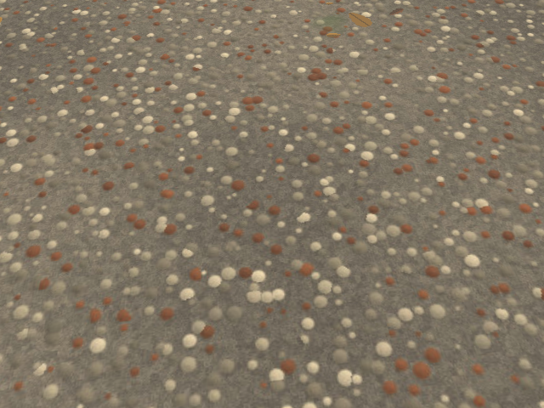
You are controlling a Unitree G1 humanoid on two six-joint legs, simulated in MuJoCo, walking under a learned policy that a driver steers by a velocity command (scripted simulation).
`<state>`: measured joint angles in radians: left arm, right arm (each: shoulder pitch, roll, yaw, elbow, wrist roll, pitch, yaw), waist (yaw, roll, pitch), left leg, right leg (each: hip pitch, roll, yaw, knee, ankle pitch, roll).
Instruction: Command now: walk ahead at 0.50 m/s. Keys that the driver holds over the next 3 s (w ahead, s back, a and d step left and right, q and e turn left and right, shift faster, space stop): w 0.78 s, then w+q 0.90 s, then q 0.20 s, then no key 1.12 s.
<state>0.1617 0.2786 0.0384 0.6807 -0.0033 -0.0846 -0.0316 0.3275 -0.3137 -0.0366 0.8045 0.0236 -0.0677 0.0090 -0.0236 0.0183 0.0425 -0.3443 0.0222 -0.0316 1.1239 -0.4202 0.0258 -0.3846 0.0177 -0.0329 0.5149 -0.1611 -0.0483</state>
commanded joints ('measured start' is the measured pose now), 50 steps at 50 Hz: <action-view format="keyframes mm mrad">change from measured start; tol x32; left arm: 1 83 112 33 -24 13 -11 2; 22 351 26 1 103 2 3 34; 43 -234 65 13 -53 -10 -21 -11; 50 255 179 68 59 3 -16 12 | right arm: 1 -37 -103 -28 -97 -7 -19 3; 16 -354 -53 -8 -192 -9 -21 37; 22 119 -254 -78 -77 -24 -11 23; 50 133 -80 -20 -1 12 -7 -16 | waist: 1 31 -107 -94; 17 76 -85 21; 22 -42 320 -428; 42 -69 31 42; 50 142 -208 -393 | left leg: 1 -299 108 -44 31 121 -6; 17 -253 46 12 -600 388 15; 20 182 0 62 -618 375 83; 22 727 362 -662 -756 130 296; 27 251 220 -301 -912 287 202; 38 240 153 -40 -1003 461 175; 47 312 149 -89 -594 761 107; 50 -369 -29 -118 137 -163 7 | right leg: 1 310 -259 349 -288 110 -185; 20 353 -187 60 71 542 -62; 22 -222 59 88 685 -422 31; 23 -335 -1 175 777 -419 20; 44 -227 -73 71 -32 152 34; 47 202 -44 38 -67 138 -29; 50 772 -426 697 -181 -200 -209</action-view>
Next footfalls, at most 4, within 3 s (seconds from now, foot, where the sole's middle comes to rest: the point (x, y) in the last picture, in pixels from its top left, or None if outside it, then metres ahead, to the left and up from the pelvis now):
0.40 left None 0.40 0.15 -0.77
0.94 right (317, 309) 0.71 -0.08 -0.77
1.48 left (202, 246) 0.92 0.23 -0.77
1.94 right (216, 165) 1.24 0.21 -0.77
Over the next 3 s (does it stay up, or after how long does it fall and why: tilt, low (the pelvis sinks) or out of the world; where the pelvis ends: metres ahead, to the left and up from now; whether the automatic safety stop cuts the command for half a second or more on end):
stays up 1.10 0.28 0.00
